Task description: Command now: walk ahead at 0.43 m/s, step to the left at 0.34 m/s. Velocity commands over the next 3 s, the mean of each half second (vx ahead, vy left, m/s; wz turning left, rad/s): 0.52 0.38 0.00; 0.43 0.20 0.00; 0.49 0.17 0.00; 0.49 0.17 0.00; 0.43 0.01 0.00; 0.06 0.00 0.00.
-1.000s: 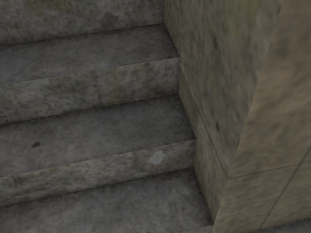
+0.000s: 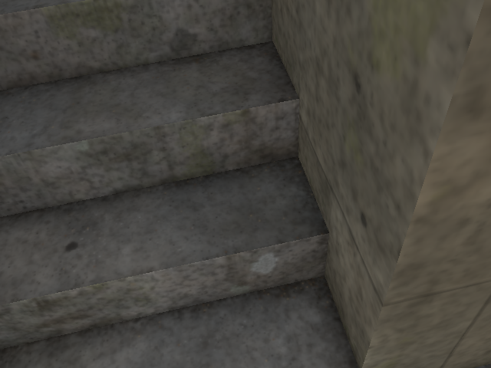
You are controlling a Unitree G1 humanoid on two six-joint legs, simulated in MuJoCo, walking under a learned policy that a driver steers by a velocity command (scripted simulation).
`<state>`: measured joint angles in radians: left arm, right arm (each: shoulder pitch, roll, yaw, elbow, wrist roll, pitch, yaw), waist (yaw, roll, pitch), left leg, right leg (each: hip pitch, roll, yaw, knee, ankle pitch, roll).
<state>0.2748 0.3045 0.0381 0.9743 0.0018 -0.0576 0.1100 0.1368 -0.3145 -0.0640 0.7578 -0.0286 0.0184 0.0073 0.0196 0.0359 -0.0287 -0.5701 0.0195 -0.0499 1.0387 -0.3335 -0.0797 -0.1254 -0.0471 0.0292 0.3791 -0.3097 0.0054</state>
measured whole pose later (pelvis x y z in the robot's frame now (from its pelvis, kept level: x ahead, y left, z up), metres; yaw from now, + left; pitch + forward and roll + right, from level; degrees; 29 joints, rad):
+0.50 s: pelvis +0.15 +0.17 -0.01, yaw +1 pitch +1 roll +2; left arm 0.17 0.20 0.00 0.68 0.05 -0.01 0.09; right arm 0.47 -0.26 -0.02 0.75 -0.03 -0.02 0.00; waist -0.08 -0.01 0.02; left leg -0.04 -0.10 0.03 0.31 -0.29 0.08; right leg -0.90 -0.04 -0.09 1.68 -0.43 0.00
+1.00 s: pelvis +0.41 +0.20 +0.16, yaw +1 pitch +1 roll -2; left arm 0.40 0.19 0.04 0.99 0.05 -0.09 0.06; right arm 0.02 -0.15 0.00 0.61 -0.02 -0.02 -0.03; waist 0.02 0.05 0.07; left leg -1.10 -0.10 -0.22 2.10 -0.22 0.08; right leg -0.33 0.03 -0.13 0.68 -0.38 -0.06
